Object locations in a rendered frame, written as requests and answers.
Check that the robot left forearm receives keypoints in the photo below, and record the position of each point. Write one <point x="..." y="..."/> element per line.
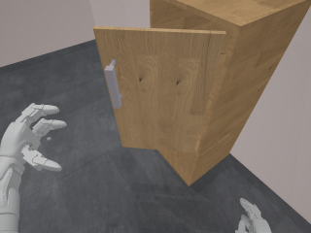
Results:
<point x="11" y="170"/>

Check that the robot right hand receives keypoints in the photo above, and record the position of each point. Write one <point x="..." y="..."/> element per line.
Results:
<point x="254" y="222"/>

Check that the handle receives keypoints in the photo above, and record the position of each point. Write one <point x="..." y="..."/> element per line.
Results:
<point x="112" y="82"/>

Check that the cupboard door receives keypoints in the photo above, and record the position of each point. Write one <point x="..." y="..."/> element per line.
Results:
<point x="165" y="77"/>

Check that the robot left hand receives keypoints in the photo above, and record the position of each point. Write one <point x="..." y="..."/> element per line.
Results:
<point x="18" y="135"/>

